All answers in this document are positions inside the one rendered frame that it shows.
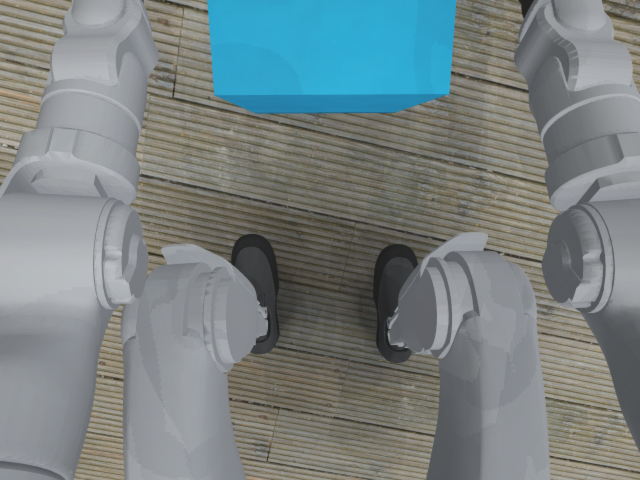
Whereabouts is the robot right upper arm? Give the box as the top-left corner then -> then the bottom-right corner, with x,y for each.
541,198 -> 640,452

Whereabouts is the robot right forearm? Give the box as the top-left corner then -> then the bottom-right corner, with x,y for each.
514,0 -> 640,212

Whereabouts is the robot left upper arm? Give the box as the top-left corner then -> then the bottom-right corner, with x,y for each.
0,192 -> 149,480

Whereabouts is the right robot thigh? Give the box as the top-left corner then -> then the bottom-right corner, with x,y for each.
412,251 -> 551,480

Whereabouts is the robot left forearm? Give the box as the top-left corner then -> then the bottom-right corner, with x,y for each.
0,0 -> 159,205

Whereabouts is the carton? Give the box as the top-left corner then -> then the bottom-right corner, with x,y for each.
207,0 -> 456,114

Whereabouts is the left robot shin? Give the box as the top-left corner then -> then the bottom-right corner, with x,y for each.
121,244 -> 268,357

